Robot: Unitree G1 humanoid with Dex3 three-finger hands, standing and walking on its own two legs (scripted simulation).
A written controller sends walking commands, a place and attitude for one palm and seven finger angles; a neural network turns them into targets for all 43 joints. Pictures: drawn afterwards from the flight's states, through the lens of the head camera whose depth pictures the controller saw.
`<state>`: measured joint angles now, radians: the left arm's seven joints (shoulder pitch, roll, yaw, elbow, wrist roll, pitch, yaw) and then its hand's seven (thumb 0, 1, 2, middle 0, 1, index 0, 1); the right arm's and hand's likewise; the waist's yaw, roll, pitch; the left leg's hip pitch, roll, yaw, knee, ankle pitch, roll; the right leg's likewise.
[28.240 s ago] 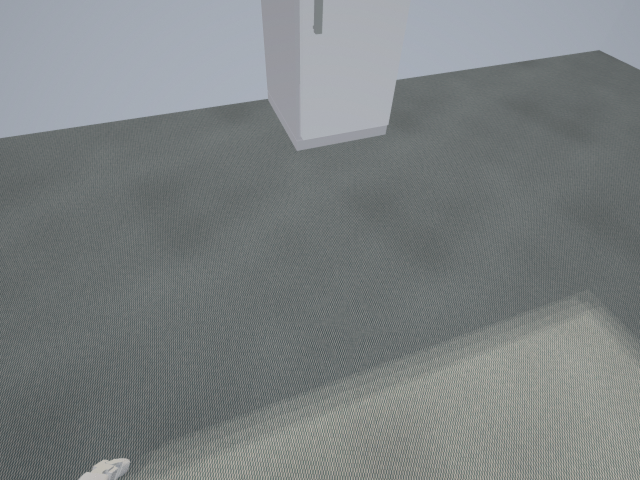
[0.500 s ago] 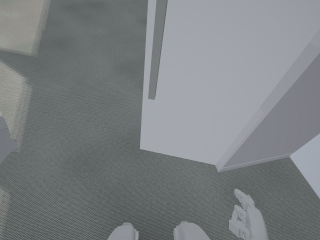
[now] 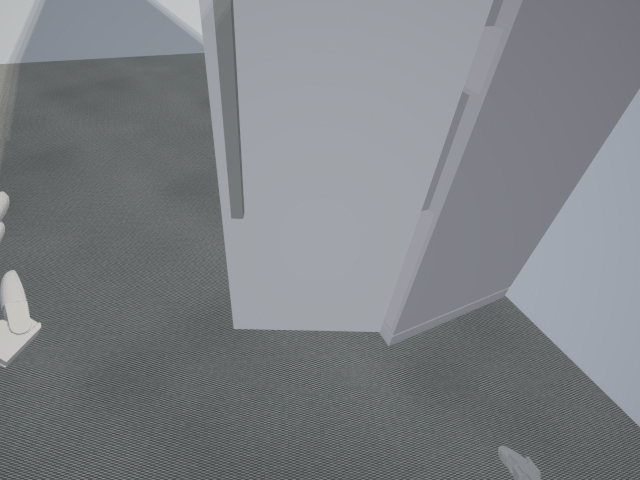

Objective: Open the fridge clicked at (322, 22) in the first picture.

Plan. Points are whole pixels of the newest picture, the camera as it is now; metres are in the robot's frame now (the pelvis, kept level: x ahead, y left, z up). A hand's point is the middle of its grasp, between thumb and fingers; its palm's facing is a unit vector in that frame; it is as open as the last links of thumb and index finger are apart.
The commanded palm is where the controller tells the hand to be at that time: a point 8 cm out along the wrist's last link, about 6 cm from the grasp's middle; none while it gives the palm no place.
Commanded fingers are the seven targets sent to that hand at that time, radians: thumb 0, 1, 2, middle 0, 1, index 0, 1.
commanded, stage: stop stepping back and stand still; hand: left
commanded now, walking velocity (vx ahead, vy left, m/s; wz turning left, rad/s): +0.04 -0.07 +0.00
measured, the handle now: (232, 110) +0.74 +0.21 +0.13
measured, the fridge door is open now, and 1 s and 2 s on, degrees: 65 65 65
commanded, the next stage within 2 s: let the arm hang, fingers relaxed in 0.70 s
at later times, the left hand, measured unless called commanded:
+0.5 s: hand out of the picture +0.12 +0.29 +0.17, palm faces +0.56 -0.76 -0.34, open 7.4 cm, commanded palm +0.06 +0.32 +0.19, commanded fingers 0.00 0.90 0.90 -0.20 -0.30 -0.20 -0.30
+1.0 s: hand out of the picture +0.07 +0.25 -0.09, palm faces +0.08 -0.94 -0.34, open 7.4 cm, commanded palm none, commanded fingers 0.00 0.90 0.90 -0.20 -0.30 -0.20 -0.30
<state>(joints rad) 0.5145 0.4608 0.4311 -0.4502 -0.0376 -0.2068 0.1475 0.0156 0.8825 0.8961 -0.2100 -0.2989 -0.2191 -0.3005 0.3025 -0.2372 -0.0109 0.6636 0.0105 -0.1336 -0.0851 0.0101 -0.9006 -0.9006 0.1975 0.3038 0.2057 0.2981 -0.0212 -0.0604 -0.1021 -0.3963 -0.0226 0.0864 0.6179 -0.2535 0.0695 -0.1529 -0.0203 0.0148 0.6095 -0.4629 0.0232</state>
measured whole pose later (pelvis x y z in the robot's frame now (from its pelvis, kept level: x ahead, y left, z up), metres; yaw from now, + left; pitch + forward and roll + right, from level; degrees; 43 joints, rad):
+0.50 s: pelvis -0.06 +0.01 +0.01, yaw +3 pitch -1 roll +1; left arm 0.45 0.31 0.35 -0.33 -0.01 -0.17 0.18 0.02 0.89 0.90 -0.20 -0.30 -0.21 -0.30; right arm 0.33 -0.26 -0.02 0.70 -0.02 -0.14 -0.10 0.01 -0.90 -0.90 0.20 0.30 0.21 0.30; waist 0.02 0.00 -0.10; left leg -0.25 0.07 0.07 0.55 -0.33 0.03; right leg -0.24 -0.04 -0.09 0.55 -0.30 -0.01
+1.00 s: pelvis -0.08 +0.02 +0.00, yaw +4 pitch +0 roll +1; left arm 0.26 0.25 0.05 0.52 0.03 0.06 0.00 0.01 0.90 0.90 -0.19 -0.30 -0.20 -0.30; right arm 0.16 -0.29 0.00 0.80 -0.03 -0.01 0.01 0.01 -0.90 -0.90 0.20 0.30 0.21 0.30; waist -0.02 0.05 0.01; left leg -0.35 0.02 0.06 0.69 -0.34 0.00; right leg -0.37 -0.04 -0.06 0.72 -0.35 -0.01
